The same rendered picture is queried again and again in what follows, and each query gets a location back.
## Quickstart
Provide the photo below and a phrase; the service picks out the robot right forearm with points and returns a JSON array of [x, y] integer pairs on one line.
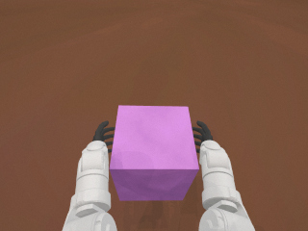
[[218, 180]]

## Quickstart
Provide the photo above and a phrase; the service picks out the left robot hand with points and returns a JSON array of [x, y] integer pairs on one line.
[[100, 131]]

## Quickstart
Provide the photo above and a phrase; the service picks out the right robot hand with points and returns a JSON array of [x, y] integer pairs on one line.
[[204, 131]]

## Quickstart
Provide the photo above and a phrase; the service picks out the carton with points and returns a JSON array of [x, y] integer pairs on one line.
[[153, 155]]

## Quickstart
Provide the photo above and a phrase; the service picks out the right robot upper arm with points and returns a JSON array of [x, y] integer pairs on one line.
[[216, 219]]

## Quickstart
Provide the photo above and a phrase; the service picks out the robot left forearm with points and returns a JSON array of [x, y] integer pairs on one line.
[[92, 183]]

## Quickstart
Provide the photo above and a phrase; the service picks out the left robot upper arm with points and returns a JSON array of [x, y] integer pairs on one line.
[[99, 221]]

